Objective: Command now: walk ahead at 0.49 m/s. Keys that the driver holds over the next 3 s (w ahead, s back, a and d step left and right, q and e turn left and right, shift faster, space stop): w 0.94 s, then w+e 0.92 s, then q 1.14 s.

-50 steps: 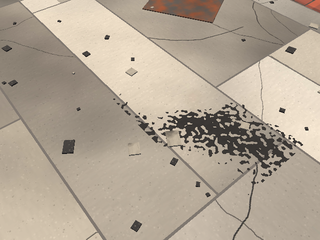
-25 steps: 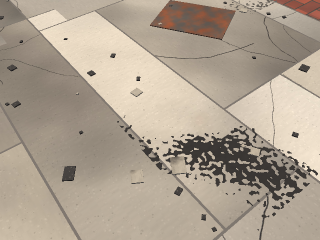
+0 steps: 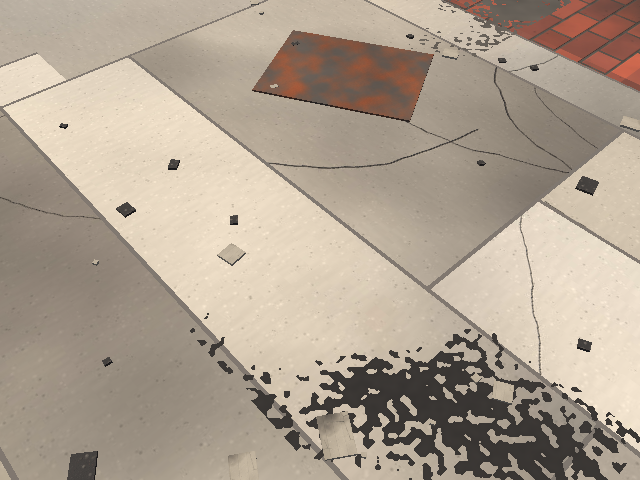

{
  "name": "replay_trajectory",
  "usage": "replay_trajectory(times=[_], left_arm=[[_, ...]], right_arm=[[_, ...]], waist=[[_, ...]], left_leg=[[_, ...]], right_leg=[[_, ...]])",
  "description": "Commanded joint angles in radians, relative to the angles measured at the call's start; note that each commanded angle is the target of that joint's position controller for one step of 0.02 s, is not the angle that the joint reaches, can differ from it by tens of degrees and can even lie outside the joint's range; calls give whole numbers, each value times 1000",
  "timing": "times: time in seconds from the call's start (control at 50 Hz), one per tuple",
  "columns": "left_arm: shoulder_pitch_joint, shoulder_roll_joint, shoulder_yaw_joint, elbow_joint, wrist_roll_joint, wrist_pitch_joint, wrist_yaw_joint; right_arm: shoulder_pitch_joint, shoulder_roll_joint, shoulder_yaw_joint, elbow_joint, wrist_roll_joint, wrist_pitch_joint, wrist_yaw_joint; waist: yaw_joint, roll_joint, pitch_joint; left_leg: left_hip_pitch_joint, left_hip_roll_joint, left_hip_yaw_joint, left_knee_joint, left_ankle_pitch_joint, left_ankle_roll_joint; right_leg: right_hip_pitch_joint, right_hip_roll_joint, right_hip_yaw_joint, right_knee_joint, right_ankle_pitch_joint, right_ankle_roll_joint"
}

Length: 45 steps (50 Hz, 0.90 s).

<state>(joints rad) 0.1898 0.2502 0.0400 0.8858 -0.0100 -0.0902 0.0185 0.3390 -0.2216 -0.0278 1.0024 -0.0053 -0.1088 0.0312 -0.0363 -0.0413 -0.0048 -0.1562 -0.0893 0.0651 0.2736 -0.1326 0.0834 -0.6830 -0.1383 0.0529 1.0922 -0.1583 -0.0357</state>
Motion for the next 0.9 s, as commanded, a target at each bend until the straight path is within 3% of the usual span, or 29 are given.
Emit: replay_trajectory(times=[0.02,0.1,0.2,0.24,0.26,0.28,0.3,0.32,0.34,0.36,0.38,0.4,0.44,0.48,0.52,0.64,0.72,0.76,0.8,0.82,0.84,0.86,0.88,0.9], left_arm=[[14,40,11,-44,8,-1,2],[-137,28,5,-82,-3,-10,-13],[-236,45,2,-129,-13,-22,-45],[-186,71,12,-126,-12,-30,-52],[-99,98,28,-104,-11,-33,-51],[81,150,56,-48,-10,-35,-45],[279,245,79,-13,1,-32,-36],[315,288,86,7,10,-28,-47],[276,178,57,-6,6,-32,-49],[180,134,43,-28,3,-34,-46],[94,113,33,-47,5,-33,-48],[53,89,26,-52,9,-32,-52],[56,60,18,-33,16,-34,-56],[92,86,25,-9,14,-37,-51],[126,110,32,8,15,-34,-40],[205,122,31,44,4,-18,-17],[266,127,35,83,-3,-4,-13],[268,134,41,94,-6,5,-7],[245,148,48,94,-7,13,-4],[223,159,51,89,-6,17,-3],[201,151,48,84,-4,23,-3],[193,127,36,69,5,25,-4],[307,20,4,58,10,8,-16],[308,10,-4,72,0,-20,-22]], right_arm=[[-33,-141,-23,-58,4,-13,-22],[40,-167,-28,-41,19,-2,-33],[97,-176,-36,-11,26,21,-36],[77,-190,-42,-13,27,31,-38],[53,-191,-41,-19,25,37,-38],[43,-162,-31,-28,15,41,-37],[53,-118,-10,-61,-7,36,-37],[172,9,24,-57,11,10,-26],[109,-120,-4,-50,36,-13,-23],[13,-169,-17,-80,51,-25,-21],[-32,-160,-18,-87,43,-25,-28],[-54,-148,-24,-91,27,-17,-33],[-22,-109,-26,-84,24,9,-33],[-32,-92,-27,-91,21,25,-35],[-106,-93,-31,-118,13,30,-37],[-317,-69,-24,-178,16,21,-25],[-422,-70,-19,-215,25,13,-7],[-446,-77,-19,-234,27,6,6],[-410,-99,-27,-232,28,-1,15],[-348,-121,-39,-217,26,-3,14],[-214,-155,-60,-176,24,-3,9],[-24,-212,-85,-122,20,-1,1],[121,-310,-110,-95,-1,5,-6],[126,-258,-89,-91,8,7,-4]], waist=[[40,76,58],[-15,83,66],[-36,96,92],[3,113,66],[57,117,17],[132,96,-92],[185,-53,-262],[115,-325,-357],[137,-185,-294],[120,-117,-172],[85,-19,-117],[61,3,-68],[24,-28,-47],[12,-19,-19],[24,-2,9],[80,-15,59],[110,-19,99],[102,-23,106],[69,-38,77],[33,-55,35],[-38,-52,-42],[-110,-16,-165],[-88,205,-327],[-84,291,-404]], left_leg=[[-82,280,-201,-186,79,166],[0,272,-157,-174,77,131],[155,337,-174,-93,72,115],[183,351,-179,-24,174,97],[174,324,-152,80,339,77],[110,262,-103,293,441,49],[-104,185,-37,651,185,8],[-490,11,-81,940,-403,-38],[-597,73,-199,1057,-407,-17],[-634,124,-180,1055,-305,2],[-581,176,-153,1013,-211,-4],[-545,205,-145,952,-156,-11],[-462,229,-139,889,-106,-22],[-486,234,-126,838,-71,-36],[-557,240,-123,748,7,-53],[-549,201,-79,414,240,-62],[-569,180,-71,306,214,-47],[-569,175,-74,271,158,-26],[-480,151,-55,246,87,-1],[-371,119,-27,240,62,14],[-188,81,3,226,66,37],[106,143,-69,256,90,80],[527,409,-501,222,-43,232],[586,490,-810,47,-127,273]], right_leg=[[-19,-29,2,-165,162,21],[22,20,-39,-413,267,30],[23,44,-40,-546,155,0],[118,70,-60,-584,80,-29],[246,103,-89,-605,63,-49],[482,112,-88,-603,72,-82],[793,-101,167,-602,80,-156],[1078,-270,634,-755,-113,-300],[1028,-245,641,-799,-172,-260],[897,-215,479,-804,-85,-215],[760,-176,359,-828,40,-196],[661,-137,276,-861,108,-188],[573,-89,182,-912,173,-182],[550,-82,129,-939,249,-193],[565,-87,101,-957,289,-197],[598,-50,11,-988,232,-159],[709,-90,10,-959,216,-158],[768,-120,15,-921,253,-149],[793,-131,11,-861,374,-132],[789,-121,0,-793,532,-121],[756,-79,-35,-640,671,-99],[600,-25,-69,-398,583,-66],[182,131,-109,20,164,8],[20,202,38,208,-402,8]])
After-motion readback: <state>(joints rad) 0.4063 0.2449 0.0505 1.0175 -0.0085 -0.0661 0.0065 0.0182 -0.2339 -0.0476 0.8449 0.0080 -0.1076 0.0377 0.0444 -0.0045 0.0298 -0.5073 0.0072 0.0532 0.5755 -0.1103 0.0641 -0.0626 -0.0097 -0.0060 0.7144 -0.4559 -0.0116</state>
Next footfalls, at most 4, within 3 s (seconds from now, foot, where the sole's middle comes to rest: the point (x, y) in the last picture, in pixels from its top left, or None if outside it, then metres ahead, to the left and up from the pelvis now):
0.28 right None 0.33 -0.16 -0.78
0.86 left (287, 423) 0.65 0.07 -0.78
1.46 right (385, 312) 0.94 -0.17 -0.78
1.92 left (341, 219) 1.27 -0.08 -0.78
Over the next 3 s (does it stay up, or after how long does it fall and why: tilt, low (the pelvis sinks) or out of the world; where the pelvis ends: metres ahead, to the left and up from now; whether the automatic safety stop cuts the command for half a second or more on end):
stays up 1.18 -0.11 0.00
